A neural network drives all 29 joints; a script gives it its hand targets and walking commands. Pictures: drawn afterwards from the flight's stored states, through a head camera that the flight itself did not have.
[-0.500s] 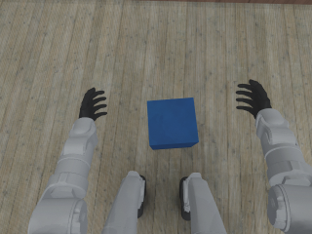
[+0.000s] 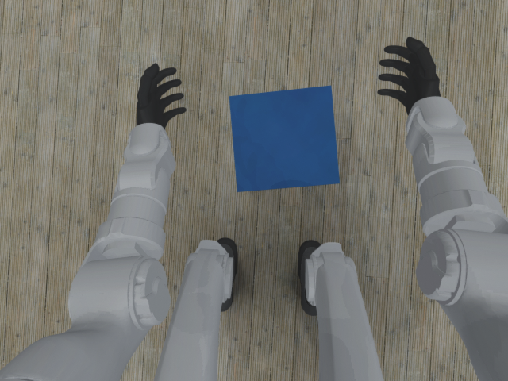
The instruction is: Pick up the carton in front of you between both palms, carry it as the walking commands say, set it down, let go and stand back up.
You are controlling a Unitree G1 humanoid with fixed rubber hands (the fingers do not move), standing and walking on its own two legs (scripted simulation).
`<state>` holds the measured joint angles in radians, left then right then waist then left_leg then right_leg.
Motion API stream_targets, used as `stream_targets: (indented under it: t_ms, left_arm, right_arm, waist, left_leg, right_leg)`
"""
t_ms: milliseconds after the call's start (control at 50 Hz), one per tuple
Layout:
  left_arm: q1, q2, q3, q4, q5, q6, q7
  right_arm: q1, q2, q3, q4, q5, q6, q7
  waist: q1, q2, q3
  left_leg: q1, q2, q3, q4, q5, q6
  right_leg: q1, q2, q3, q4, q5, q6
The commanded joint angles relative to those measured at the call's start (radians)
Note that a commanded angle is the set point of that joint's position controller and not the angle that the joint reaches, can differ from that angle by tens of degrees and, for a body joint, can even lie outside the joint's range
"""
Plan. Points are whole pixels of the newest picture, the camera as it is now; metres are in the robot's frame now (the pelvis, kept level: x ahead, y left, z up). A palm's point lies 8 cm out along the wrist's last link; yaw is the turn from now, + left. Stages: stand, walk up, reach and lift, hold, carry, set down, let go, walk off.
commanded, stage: reach and lift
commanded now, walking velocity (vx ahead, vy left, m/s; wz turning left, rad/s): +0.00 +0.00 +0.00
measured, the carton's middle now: (282, 147) +0.46 -0.03 -0.45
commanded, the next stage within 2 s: none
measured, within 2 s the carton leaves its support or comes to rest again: leaves its support in 1.44 s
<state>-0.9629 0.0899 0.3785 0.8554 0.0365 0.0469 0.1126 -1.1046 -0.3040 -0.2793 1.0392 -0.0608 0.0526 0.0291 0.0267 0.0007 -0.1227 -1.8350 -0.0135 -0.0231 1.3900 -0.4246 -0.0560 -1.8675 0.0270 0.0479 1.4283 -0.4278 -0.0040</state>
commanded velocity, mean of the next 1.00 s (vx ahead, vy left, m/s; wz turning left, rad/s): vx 0.00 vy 0.00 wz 0.00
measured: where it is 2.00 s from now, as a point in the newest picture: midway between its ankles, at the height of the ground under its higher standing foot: (266, 288)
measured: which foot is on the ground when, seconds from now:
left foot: down 0.00-1.00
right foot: down 0.00-1.00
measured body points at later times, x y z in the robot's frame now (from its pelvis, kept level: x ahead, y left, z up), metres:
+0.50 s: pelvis -0.05 +0.01 -0.18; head +0.31 -0.01 +0.09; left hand +0.47 +0.17 -0.36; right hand +0.49 -0.21 -0.36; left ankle +0.08 +0.14 -0.54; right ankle +0.07 -0.11 -0.54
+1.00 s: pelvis -0.04 +0.01 -0.20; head +0.32 -0.02 +0.07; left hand +0.48 +0.16 -0.38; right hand +0.48 -0.20 -0.39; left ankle +0.08 +0.14 -0.54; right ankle +0.07 -0.11 -0.54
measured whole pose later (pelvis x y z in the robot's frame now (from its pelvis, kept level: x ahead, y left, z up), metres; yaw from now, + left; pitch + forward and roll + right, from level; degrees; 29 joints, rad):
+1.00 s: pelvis -0.04 +0.01 -0.20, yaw +1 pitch +39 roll +3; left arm -1.28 0.23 0.09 1.11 -0.27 -0.02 0.18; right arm -1.34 -0.42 0.01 1.18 0.23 -0.02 -0.05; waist 0.00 0.05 0.25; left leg -2.28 -0.07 -0.03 2.14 -0.54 -0.08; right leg -2.31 0.01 0.05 2.17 -0.55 0.02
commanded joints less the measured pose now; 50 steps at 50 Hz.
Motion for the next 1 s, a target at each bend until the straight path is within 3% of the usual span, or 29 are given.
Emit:
stream_targets:
  t_ms: [0, 80, 140, 200, 320, 400, 540, 600, 700, 760, 840, 980]
  left_arm:
    - [-0.12, 0.097, -0.046, -0.093, -0.051, -0.043, 0.01]
    - [-0.131, 0.13, -0.129, -0.151, -0.13, -0.049, 0.033]
    - [-0.16, 0.15, -0.168, -0.206, -0.168, -0.036, 0.052]
    - [-0.203, 0.162, -0.182, -0.231, -0.185, -0.013, 0.067]
    - [-0.332, 0.175, -0.183, -0.103, -0.197, 0.015, 0.075]
    - [-0.419, 0.19, -0.19, 0.003, -0.206, 0.003, 0.072]
    - [-0.541, 0.233, -0.229, 0.091, -0.252, -0.044, 0.07]
    - [-0.537, 0.185, -0.298, 0.134, -0.333, -0.054, 0.063]
    - [-0.495, 0.167, -0.324, 0.127, -0.353, -0.069, 0.056]
    - [-0.436, 0.169, -0.312, 0.133, -0.346, -0.074, 0.066]
    - [-0.419, 0.175, -0.278, 0.172, -0.313, -0.074, 0.067]
    - [-0.476, 0.154, -0.289, 0.165, -0.302, -0.083, 0.066]
  right_arm:
    - [-0.16, -0.104, 0.027, -0.115, 0.044, -0.041, -0.021]
    - [-0.162, -0.167, 0.083, -0.185, 0.121, -0.053, -0.038]
    - [-0.19, -0.209, 0.117, -0.235, 0.179, -0.048, -0.042]
    - [-0.239, -0.236, 0.138, -0.251, 0.214, -0.031, -0.039]
    - [-0.36, -0.251, 0.163, -0.091, 0.233, -0.009, -0.032]
    - [-0.434, -0.267, 0.18, 0.027, 0.238, -0.023, -0.038]
    - [-0.551, -0.307, 0.225, 0.091, 0.269, -0.069, -0.062]
    - [-0.569, -0.308, 0.256, 0.062, 0.286, -0.085, -0.077]
    - [-0.496, -0.286, 0.243, 0.026, 0.273, -0.095, -0.087]
    - [-0.458, -0.25, 0.258, 0.0, 0.284, -0.094, -0.089]
    - [-0.455, -0.211, 0.274, 0.021, 0.292, -0.085, -0.081]
    - [-0.471, -0.192, 0.284, 0.076, 0.29, -0.09, -0.082]
  waist:
    - [-0.015, -0.09, -0.904]
    - [-0.036, -0.074, -1.068]
    - [-0.036, -0.058, -1.142]
    - [-0.029, -0.06, -1.126]
    - [-0.018, -0.06, -0.857]
    - [-0.023, -0.046, -0.749]
    - [-0.032, -0.041, -0.754]
    - [-0.076, -0.064, -0.809]
    - [-0.114, -0.067, -0.795]
    - [-0.086, -0.083, -0.807]
    - [-0.046, -0.091, -0.702]
    - [-0.056, -0.068, -0.66]
  left_leg:
    - [0.23, -0.072, 0.087, 0.083, 0.34, -0.019]
    - [0.268, -0.075, 0.085, 0.215, 0.43, -0.024]
    - [0.325, -0.074, 0.088, 0.295, 0.428, -0.024]
    - [0.309, -0.071, 0.098, 0.35, 0.343, -0.023]
    - [0.17, -0.052, 0.101, 0.419, 0.084, -0.018]
    - [0.138, -0.039, 0.09, 0.472, 0.027, -0.017]
    - [0.137, -0.032, 0.078, 0.576, 0.089, -0.016]
    - [0.146, -0.041, 0.078, 0.61, 0.13, -0.016]
    - [0.068, -0.061, 0.088, 0.645, 0.18, -0.018]
    - [0.06, -0.068, 0.1, 0.647, 0.189, -0.017]
    - [-0.007, -0.065, 0.104, 0.634, 0.136, -0.011]
    - [0.004, -0.061, 0.09, 0.618, 0.112, -0.013]
  right_leg:
    - [0.579, 0.019, -0.004, 0.042, 0.497, 0.033]
    - [0.57, 0.016, -0.02, 0.179, 0.566, 0.036]
    - [0.512, 0.018, -0.043, 0.251, 0.502, 0.036]
    - [0.451, 0.015, -0.06, 0.301, 0.389, 0.036]
    - [0.234, -0.013, -0.062, 0.364, 0.097, 0.03]
    - [0.151, -0.03, -0.05, 0.412, 0.018, 0.023]
    - [0.164, -0.044, -0.03, 0.514, 0.072, 0.021]
    - [0.22, -0.045, -0.035, 0.538, 0.133, 0.022]
    - [0.28, -0.039, -0.033, 0.568, 0.238, 0.02]
    - [0.314, -0.035, -0.034, 0.57, 0.26, 0.024]
    - [0.245, -0.034, -0.025, 0.554, 0.198, 0.026]
    - [0.166, -0.033, -0.02, 0.532, 0.142, 0.021]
